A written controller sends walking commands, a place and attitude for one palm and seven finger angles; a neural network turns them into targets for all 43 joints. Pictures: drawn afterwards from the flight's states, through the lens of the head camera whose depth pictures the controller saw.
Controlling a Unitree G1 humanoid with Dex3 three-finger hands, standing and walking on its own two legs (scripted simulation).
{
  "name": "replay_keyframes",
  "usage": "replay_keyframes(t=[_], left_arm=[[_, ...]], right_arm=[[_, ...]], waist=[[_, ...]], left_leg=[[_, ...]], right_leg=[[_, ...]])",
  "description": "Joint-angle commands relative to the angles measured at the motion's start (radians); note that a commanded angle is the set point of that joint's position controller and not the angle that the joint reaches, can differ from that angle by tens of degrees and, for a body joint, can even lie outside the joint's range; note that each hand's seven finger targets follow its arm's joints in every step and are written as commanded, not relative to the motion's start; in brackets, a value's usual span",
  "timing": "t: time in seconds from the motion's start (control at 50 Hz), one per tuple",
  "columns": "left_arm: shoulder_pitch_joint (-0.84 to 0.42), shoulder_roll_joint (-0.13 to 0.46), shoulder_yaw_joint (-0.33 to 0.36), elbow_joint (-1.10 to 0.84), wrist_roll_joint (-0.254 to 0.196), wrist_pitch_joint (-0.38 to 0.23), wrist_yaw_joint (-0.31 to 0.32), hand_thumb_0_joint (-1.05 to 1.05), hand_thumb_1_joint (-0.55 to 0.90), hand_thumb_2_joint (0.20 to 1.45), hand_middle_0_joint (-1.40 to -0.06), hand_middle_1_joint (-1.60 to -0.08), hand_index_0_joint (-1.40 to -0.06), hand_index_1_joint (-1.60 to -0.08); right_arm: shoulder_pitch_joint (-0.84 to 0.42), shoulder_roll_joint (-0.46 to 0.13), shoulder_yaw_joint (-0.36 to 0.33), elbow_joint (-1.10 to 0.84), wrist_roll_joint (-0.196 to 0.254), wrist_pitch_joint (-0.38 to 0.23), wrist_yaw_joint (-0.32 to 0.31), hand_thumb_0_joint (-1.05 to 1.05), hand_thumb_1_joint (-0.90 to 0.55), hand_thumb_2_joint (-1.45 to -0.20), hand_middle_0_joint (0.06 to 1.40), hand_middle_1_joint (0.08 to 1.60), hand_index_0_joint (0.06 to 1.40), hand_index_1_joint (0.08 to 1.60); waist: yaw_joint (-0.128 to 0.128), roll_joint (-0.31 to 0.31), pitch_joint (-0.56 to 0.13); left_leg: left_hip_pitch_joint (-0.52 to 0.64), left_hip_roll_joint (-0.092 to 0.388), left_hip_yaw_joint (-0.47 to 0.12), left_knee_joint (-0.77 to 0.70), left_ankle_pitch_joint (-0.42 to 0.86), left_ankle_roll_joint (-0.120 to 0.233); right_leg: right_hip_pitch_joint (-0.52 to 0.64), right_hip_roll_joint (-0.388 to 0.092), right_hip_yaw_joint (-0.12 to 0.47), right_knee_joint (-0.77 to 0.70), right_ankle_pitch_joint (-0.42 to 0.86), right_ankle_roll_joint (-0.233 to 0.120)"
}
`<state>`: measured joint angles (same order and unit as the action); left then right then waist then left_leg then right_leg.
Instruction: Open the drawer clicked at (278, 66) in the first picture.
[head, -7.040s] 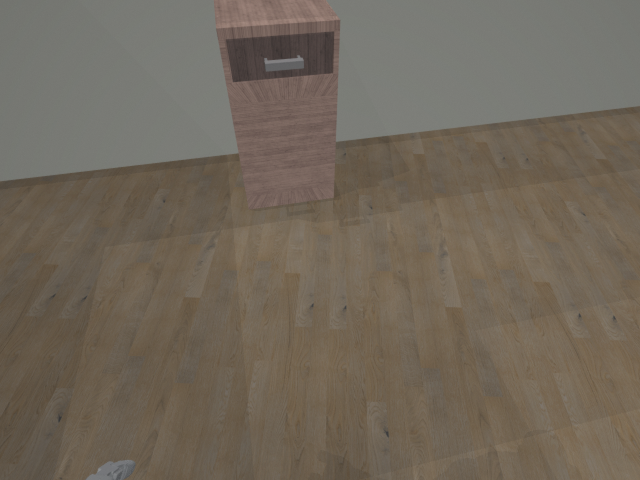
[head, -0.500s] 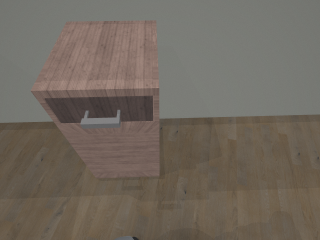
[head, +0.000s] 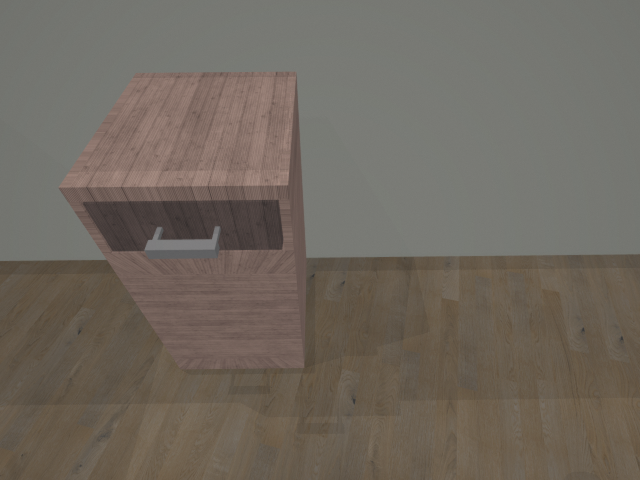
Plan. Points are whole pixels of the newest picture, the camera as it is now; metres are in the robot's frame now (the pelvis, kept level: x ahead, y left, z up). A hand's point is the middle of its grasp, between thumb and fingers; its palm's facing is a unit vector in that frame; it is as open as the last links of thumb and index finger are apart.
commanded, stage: come to a stop and stand still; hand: left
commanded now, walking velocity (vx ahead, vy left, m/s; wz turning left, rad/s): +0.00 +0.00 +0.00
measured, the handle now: (185, 240) +0.54 +0.30 -0.09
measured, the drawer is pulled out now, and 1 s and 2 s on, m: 0.00 0.00 0.00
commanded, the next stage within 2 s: look again from close up in 0.22 s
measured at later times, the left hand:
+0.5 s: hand out of the picture -0.02 +0.19 -0.18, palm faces +0.03 -0.98 -0.17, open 7.4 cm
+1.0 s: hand out of the picture +0.06 +0.26 -0.14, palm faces -0.08 -0.92 -0.39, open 7.3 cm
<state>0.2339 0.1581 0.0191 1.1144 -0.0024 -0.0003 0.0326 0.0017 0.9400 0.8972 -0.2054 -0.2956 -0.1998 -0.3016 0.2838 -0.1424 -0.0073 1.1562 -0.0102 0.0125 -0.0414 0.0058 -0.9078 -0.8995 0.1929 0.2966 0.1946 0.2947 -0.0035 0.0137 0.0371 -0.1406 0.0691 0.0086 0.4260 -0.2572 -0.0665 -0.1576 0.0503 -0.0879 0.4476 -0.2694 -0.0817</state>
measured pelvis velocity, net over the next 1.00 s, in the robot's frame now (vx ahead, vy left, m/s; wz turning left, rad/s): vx -0.01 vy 0.07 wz -0.04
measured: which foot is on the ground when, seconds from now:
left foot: down 0.00-1.00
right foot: down 0.00-1.00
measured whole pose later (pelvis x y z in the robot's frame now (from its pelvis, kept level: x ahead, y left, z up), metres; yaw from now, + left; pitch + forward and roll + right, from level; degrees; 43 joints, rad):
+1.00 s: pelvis -0.01 +0.07 -0.01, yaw -2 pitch +0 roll +1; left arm 0.46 0.21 -0.06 0.49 0.14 0.09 0.14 0.03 0.92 0.89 -0.21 -0.30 -0.20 -0.31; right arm 0.38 -0.17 0.03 0.98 0.02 -0.17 -0.07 0.03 -0.93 -0.90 0.20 0.30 0.20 0.30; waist 0.02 -0.01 0.01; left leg -0.20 -0.05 0.09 0.49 -0.30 0.05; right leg -0.27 -0.05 -0.01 0.58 -0.31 -0.02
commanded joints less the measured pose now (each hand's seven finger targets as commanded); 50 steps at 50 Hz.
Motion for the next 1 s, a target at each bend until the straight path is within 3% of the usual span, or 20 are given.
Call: replay_keyframes(t=[0.0, 0.08, 0.28, 0.3, 0.32, 0.34, 0.36, 0.38, 0.42, 0.46, 0.48, 0.54, 0.6, 0.86, 0.88, 0.9, 0.92, 0.94, 0.96, 0.98], left_arm=[[0.05, 0.101, 0.01, -0.013, 0.003, -0.006, 0.002, 0.0, 0.9, 0.9, -0.2, -0.3, -0.2, -0.3], [0.07, 0.092, 0.012, -0.009, 0.008, -0.002, 0.002, 0.0, 0.9, 0.9, -0.2, -0.3, -0.2, -0.3], [0.128, 0.057, 0.009, 0.004, 0.005, -0.018, 0.003, 0.0, 0.9, 0.9, -0.2, -0.3, -0.2, -0.3], [0.22, 0.094, 0.014, 0.025, 0.027, -0.06, 0.049, 0.0, 0.9, 0.9, -0.2, -0.3, -0.2, -0.3], [0.224, 0.135, 0.021, -0.014, 0.026, -0.068, 0.045, 0.0, 0.9, 0.9, -0.2, -0.3, -0.2, -0.3], [0.182, 0.136, 0.018, -0.021, 0.021, -0.067, 0.037, 0.0, 0.9, 0.9, -0.2, -0.3, -0.2, -0.3], [0.14, 0.12, 0.014, -0.028, 0.024, -0.062, 0.03, 0.0, 0.9, 0.9, -0.2, -0.3, -0.2, -0.3], [0.113, 0.106, 0.014, -0.051, 0.028, -0.058, 0.024, 0.0, 0.9, 0.9, -0.2, -0.3, -0.2, -0.3], [0.106, 0.084, 0.008, -0.057, 0.024, -0.05, 0.021, 0.0, 0.9, 0.9, -0.2, -0.3, -0.2, -0.3], [0.123, 0.05, -0.001, -0.053, 0.012, -0.04, 0.014, 0.0, 0.9, 0.9, -0.2, -0.3, -0.2, -0.3], [0.141, 0.036, -0.002, -0.05, 0.011, -0.038, 0.014, 0.0, 0.9, 0.9, -0.2, -0.3, -0.2, -0.3], [0.135, 0.049, -0.008, -0.04, 0.014, -0.026, 0.009, 0.0, 0.9, 0.9, -0.2, -0.3, -0.2, -0.3], [0.142, 0.049, -0.012, -0.037, 0.014, -0.024, 0.006, 0.0, 0.9, 0.9, -0.2, -0.3, -0.2, -0.3], [0.134, 0.057, -0.014, -0.035, 0.015, -0.015, 0.005, 0.0, 0.9, 0.9, -0.2, -0.3, -0.2, -0.3], [0.178, 0.098, -0.017, -0.009, 0.024, -0.032, 0.046, 0.0, 0.9, 0.9, -0.2, -0.3, -0.2, -0.3], [-0.622, 0.44, 0.0, -1.547, 0.201, -0.185, 0.065, 0.0, 0.877, 0.89, -0.202, -0.315, -0.202, -0.315], [-0.162, 0.348, 0.0, -1.255, 0.222, -0.091, 0.134, 0.0, 0.853, 0.88, -0.203, -0.33, -0.203, -0.33], [-0.1, 0.248, -0.023, -1.182, 0.162, -0.018, 0.186, 0.0, 0.83, 0.87, -0.205, -0.345, -0.205, -0.345], [0.196, 0.038, -0.145, -1.031, 0.194, 0.084, 0.195, 0.0, 0.807, 0.86, -0.207, -0.36, -0.207, -0.36], [0.035, 0.049, -0.185, -1.209, 0.223, 0.079, 0.202, 0.0, 0.783, 0.85, -0.208, -0.375, -0.208, -0.375]], right_arm=[[0.048, -0.072, -0.009, -0.029, -0.004, 0.001, -0.004, 0.0, -0.9, -0.9, 0.2, 0.3, 0.2, 0.3], [0.078, -0.066, -0.01, -0.025, -0.008, 0.009, 0.001, 0.0, -0.9, -0.9, 0.2, 0.3, 0.2, 0.3], [0.105, -0.05, -0.004, -0.024, -0.005, -0.012, -0.004, 0.0, -0.9, -0.9, 0.2, 0.3, 0.2, 0.3], [-0.015, -0.081, -0.01, -0.085, 0.001, -0.039, 0.009, 0.0, -0.9, -0.9, 0.2, 0.3, 0.2, 0.3], [0.062, -0.039, -0.01, -0.132, 0.004, -0.022, 0.007, 0.0, -0.9, -0.9, 0.2, 0.3, 0.2, 0.3], [0.067, -0.033, -0.009, -0.127, 0.005, -0.011, 0.01, 0.0, -0.9, -0.9, 0.2, 0.3, 0.2, 0.3], [0.075, -0.026, -0.009, -0.13, 0.008, -0.013, 0.013, 0.0, -0.9, -0.9, 0.2, 0.3, 0.2, 0.3], [0.096, -0.02, -0.006, -0.133, 0.004, -0.02, 0.017, 0.0, -0.9, -0.9, 0.2, 0.3, 0.2, 0.3], [0.135, -0.021, 0.0, -0.121, -0.002, -0.035, 0.016, 0.0, -0.9, -0.9, 0.2, 0.3, 0.2, 0.3], [0.152, -0.055, 0.003, -0.114, -0.009, -0.049, 0.014, 0.0, -0.9, -0.9, 0.2, 0.3, 0.2, 0.3], [0.144, -0.073, 0.003, -0.119, -0.013, -0.05, 0.009, 0.0, -0.9, -0.9, 0.2, 0.3, 0.2, 0.3], [0.114, -0.075, 0.008, -0.12, -0.01, -0.048, 0.005, 0.0, -0.9, -0.9, 0.2, 0.3, 0.2, 0.3], [0.109, -0.084, 0.012, -0.116, -0.009, -0.049, 0.004, 0.0, -0.9, -0.9, 0.2, 0.3, 0.2, 0.3], [0.116, -0.099, 0.017, -0.082, -0.006, -0.057, 0.002, 0.0, -0.9, -0.9, 0.2, 0.3, 0.2, 0.3], [0.01, -0.14, 0.006, -0.151, 0.012, -0.056, 0.012, 0.0, -0.9, -0.9, 0.2, 0.3, 0.2, 0.3], [0.01, -0.296, -0.006, -0.489, 0.052, -0.2, -0.02, 0.0, -0.9, -0.9, 0.2, 0.3, 0.2, 0.3], [-0.079, -0.202, 0.008, -0.439, 0.041, -0.307, -0.06, 0.0, -0.9, -0.9, 0.2, 0.3, 0.2, 0.3], [-0.052, -0.202, -0.022, -0.356, 0.043, -0.339, -0.063, 0.0, -0.9, -0.9, 0.2, 0.3, 0.2, 0.3], [-0.048, -0.143, -0.012, -0.357, 0.057, -0.344, -0.06, 0.0, -0.9, -0.9, 0.2, 0.3, 0.2, 0.3], [-0.091, -0.167, -0.013, -0.436, 0.06, -0.351, -0.049, 0.0, -0.9, -0.9, 0.2, 0.3, 0.2, 0.3]], waist=[[0.005, -0.016, 0.077], [-0.002, -0.071, 0.133], [0.001, -0.02, 0.051], [0.052, -0.106, 0.076], [-0.005, -0.062, -0.03], [-0.01, -0.028, -0.049], [-0.02, -0.038, -0.064], [-0.029, -0.061, -0.054], [-0.037, -0.052, -0.039], [-0.013, 0.04, -0.01], [-0.001, 0.037, -0.004], [0.011, 0.085, 0.054], [0.015, 0.001, 0.076], [0.015, 0.004, 0.035], [0.039, -0.083, 0.082], [-0.063, 0.215, -0.437], [0.018, 0.319, -0.377], [-0.004, 0.257, -0.295], [0.0, 0.182, -0.197], [-0.012, 0.121, -0.075]], left_leg=[[-0.035, 0.026, -0.015, -0.064, 0.064, 0.057], [-0.031, 0.011, -0.003, -0.05, 0.022, 0.064], [-0.024, 0.021, -0.015, -0.068, 0.09, 0.068], [-0.197, -0.003, 0.06, 0.193, -0.046, 0.031], [-0.191, -0.017, -0.031, 0.276, -0.122, 0.064], [-0.159, 0.0, -0.029, 0.287, -0.114, 0.079], [-0.145, 0.002, -0.012, 0.265, -0.135, 0.078], [-0.127, -0.016, 0.007, 0.209, -0.106, 0.073], [-0.048, -0.025, 0.004, 0.059, 0.005, 0.072], [-0.08, 0.031, -0.066, 0.002, 0.14, 0.098], [-0.102, 0.063, -0.079, -0.001, 0.168, 0.112], [-0.166, 0.056, -0.094, -0.043, 0.155, 0.117], [-0.162, 0.046, -0.093, -0.062, 0.12, 0.12], [-0.093, 0.046, -0.089, -0.1, 0.182, 0.129], [-0.155, 0.055, -0.048, 0.094, 0.354, 0.093], [0.141, -0.037, -0.053, -0.016, 0.452, 0.103], [0.209, 0.018, -0.046, -0.036, 0.615, 0.059], [0.089, 0.014, -0.045, -0.059, 0.48, 0.017], [0.01, 0.009, -0.057, -0.069, 0.373, 0.035], [-0.079, -0.009, -0.068, -0.047, 0.241, 0.046]], right_leg=[[-0.045, -0.161, 0.18, -0.19, 0.059, 0.044], [-0.134, -0.161, 0.207, -0.259, -0.158, 0.049], [-0.054, -0.156, 0.179, -0.207, 0.014, 0.042], [0.025, -0.239, 0.27, -0.146, 0.763, 0.167], [0.081, -0.315, 0.296, -0.109, 0.823, 0.139], [0.05, -0.315, 0.267, -0.115, 0.674, 0.085], [0.008, -0.29, 0.233, -0.13, 0.414, -0.011], [-0.027, -0.261, 0.198, -0.131, 0.294, -0.045], [-0.079, -0.216, 0.17, -0.084, 0.166, -0.032], [-0.091, -0.143, 0.13, -0.027, 0.067, 0.01], [-0.079, -0.126, 0.123, -0.02, 0.065, 0.016], [-0.041, -0.119, 0.101, -0.002, 0.072, 0.029], [-0.049, -0.125, 0.108, -0.011, 0.086, 0.035], [-0.028, -0.135, 0.097, -0.01, 0.104, 0.052], [-0.069, -0.185, 0.144, -0.03, 0.404, 0.064], [-0.02, -0.056, 0.16, 0.089, 0.327, 0.031], [-0.124, -0.059, 0.06, 0.17, 0.055, 0.023], [-0.187, -0.051, 0.022, 0.218, -0.068, 0.044], [-0.234, -0.055, 0.024, 0.211, -0.101, 0.054], [-0.241, -0.066, 0.023, 0.171, -0.054, 0.054]])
